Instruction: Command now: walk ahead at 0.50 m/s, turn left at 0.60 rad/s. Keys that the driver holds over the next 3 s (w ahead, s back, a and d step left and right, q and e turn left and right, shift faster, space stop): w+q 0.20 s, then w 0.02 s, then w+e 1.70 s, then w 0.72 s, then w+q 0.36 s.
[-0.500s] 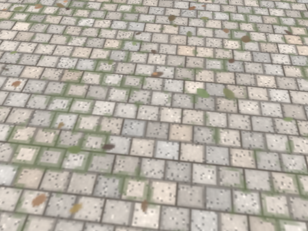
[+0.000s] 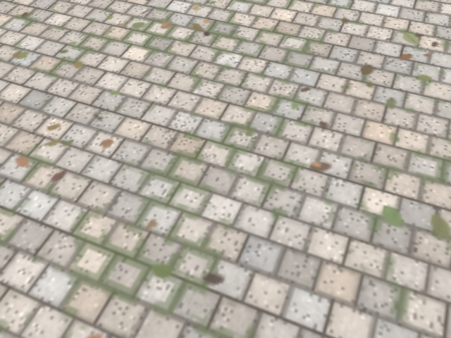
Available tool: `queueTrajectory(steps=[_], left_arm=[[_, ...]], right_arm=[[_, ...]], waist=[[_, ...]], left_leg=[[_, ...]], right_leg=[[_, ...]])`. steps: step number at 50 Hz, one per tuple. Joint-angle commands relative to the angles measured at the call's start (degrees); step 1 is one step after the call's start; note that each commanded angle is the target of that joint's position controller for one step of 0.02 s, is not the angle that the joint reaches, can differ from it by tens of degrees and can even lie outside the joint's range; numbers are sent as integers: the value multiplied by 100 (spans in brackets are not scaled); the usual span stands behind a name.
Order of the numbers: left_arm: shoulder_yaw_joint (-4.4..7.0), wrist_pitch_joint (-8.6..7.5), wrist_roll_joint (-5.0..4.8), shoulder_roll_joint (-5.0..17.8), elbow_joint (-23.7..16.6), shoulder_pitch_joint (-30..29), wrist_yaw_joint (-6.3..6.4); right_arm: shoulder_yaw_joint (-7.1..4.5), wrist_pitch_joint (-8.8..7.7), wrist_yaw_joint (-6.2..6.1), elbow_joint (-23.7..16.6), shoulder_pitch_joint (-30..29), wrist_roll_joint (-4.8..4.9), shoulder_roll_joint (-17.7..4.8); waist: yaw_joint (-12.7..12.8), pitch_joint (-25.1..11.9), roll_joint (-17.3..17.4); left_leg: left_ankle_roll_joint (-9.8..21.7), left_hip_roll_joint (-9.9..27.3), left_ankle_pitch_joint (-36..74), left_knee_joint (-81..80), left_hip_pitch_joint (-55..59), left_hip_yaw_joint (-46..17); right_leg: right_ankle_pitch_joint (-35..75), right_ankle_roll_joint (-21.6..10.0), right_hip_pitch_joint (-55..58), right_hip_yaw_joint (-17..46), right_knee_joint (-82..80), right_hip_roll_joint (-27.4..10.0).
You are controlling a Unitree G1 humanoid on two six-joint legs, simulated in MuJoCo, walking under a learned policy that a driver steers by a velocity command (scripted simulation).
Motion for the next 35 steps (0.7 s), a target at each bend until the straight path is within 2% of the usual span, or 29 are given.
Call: queueTrajectory(steps=[1, 6, 9, 12, 14, 15, 16, 17, 18, 19, 20, 21, 22, 23, 24, 25, 27, 29, 32, 35], left_arm=[[151, -200, -87, 570, -96, 476, -37], [192, -217, -78, 638, 79, 783, -52], [211, -204, -82, 704, 145, 878, -50], [223, -167, -79, 798, 295, 1205, -28], [215, -89, -76, 861, 471, 1450, -34], [219, -42, -83, 936, 544, 1488, -32], [218, -1, -93, 1012, 609, 1500, -31], [196, 40, -130, 1021, 658, 1471, -33], [131, 37, -173, 871, 608, 1462, -45], [-40, 0, -321, 248, 223, 1581, -129], [78, 47, -273, 536, 207, 1562, -83], [163, 93, -214, 728, 173, 1091, -44], [110, 69, -231, 534, 196, 1025, -78], [125, 104, -202, 478, 318, 1101, -98], [143, 188, -91, 446, 403, 1235, -126], [146, 269, -37, 370, 517, 1410, -170], [176, 349, -45, 283, 495, 1300, -250], [185, 378, -48, 227, 376, 897, -290], [180, 384, -26, 203, 199, 341, -319], [106, 354, -3, 104, -7, -238, -378]], right_arm=[[-22, 98, 131, -372, 208, -46, -176], [47, 107, 243, -761, -774, -42, -76], [130, 65, 318, -950, -1327, -28, 50], [182, 48, 353, -1128, -1792, -63, 96], [187, 31, 298, -1144, -1844, -109, 77], [171, 9, 257, -1119, -1760, -134, 27], [142, -35, 212, -1019, -1456, -162, -33], [97, -115, 159, -758, -699, -205, -97], [5, -190, 83, -426, 267, -310, -341], [-144, -223, -33, -379, 958, -420, -1009], [-222, -168, -104, -378, 1010, -149, -1244], [-167, -171, -128, -350, 633, -33, -1018], [-48, -216, -123, -302, 272, -11, -611], [42, -256, -105, -289, -13, -1, -296], [96, -291, -117, -262, -188, 44, -135], [120, -335, -127, -251, -254, 45, -63], [95, -451, -138, -154, -145, 61, -134], [64, -511, -156, -58, -15, 65, -187], [75, -519, -182, 80, 222, 50, -122], [74, -515, -207, 174, 315, 51, -160]], waist=[[54, -221, -877], [189, -4, -760], [305, 94, -762], [461, 221, -748], [471, 268, -772], [396, 217, -805], [226, 18, -847], [-156, -407, -736], [-536, -1064, -523], [-666, -2046, 694], [-610, -2434, 841], [-501, -1603, 224], [-239, -856, 195], [-35, -467, 125], [147, -245, 324], [237, -210, 382], [326, -144, 281], [300, 20, 228], [210, 198, 154], [109, 335, 138]], left_leg=[[-62, 436, 334, 76, -908, -154], [-188, 576, 1239, -760, -1619, 16], [-154, 571, 1829, -1830, -1311, 314], [-16, 474, 1595, -2666, -914, 569], [120, 290, 1097, -3066, -642, 676], [210, 169, 787, -3251, -406, 766], [308, 7, 582, -3457, 44, 859], [424, -147, 839, -3920, 1005, 921], [557, 193, 1003, -4004, 2537, 560], [1032, 2143, 603, -4152, 4516, -1807], [1308, 2901, 1526, -4816, 4459, -3311], [1101, 2536, 1872, -4747, 3794, -2229], [862, 2228, 2022, -4949, 2962, -1428], [565, 1924, 1881, -5224, 2377, -908], [404, 1717, 1819, -5426, 1938, -550], [347, 1610, 1785, -5584, 1714, -292], [374, 1565, 2025, -5793, 1668, 18], [405, 1558, 2077, -5944, 1743, 329], [474, 1557, 2219, -5985, 1975, 691], [449, 1517, 2478, -5937, 2091, 1105]], right_leg=[[903, -666, 762, 1320, -1511, -1612], [1333, -685, 1044, 408, -1705, -1538], [1502, -565, 1066, -115, -1660, -1435], [1700, -520, 1232, -272, -1635, -1554], [2239, -547, 1522, -232, -1478, -1673], [3019, -553, 1695, -239, -1199, -1690], [3985, -541, 1840, -250, -672, -1659], [4403, -461, 1744, -362, 257, -1498], [3433, -358, 942, -414, 1462, -1259], [416, -95, -1021, -512, 3536, -635], [-2037, -55, -1784, 242, 4744, 21], [-1648, -134, -2095, 838, 4896, -262], [-1273, -146, -2058, 807, 4531, -477], [-1028, -132, -1838, 766, 4148, -614], [-851, -82, -1605, 744, 3960, -670], [-661, -40, -1403, 714, 3953, -654], [-318, -3, -1543, 683, 3963, -618], [94, 43, -1965, 671, 3831, -679], [602, 90, -2461, 642, 3327, -701], [1072, 49, -2337, 382, 2303, -628]])
Next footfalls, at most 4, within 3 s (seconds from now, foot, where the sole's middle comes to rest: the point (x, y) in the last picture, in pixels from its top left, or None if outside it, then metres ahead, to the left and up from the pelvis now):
0.36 left None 0.31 0.16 -0.78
0.90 right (247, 292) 0.61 -0.02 -0.78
1.44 left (218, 200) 0.96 0.06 -0.78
1.96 right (310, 176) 1.05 -0.28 -0.78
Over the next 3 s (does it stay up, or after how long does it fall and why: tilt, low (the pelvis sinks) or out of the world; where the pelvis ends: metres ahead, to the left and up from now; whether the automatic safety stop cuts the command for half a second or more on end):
stays up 1.37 -0.53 0.00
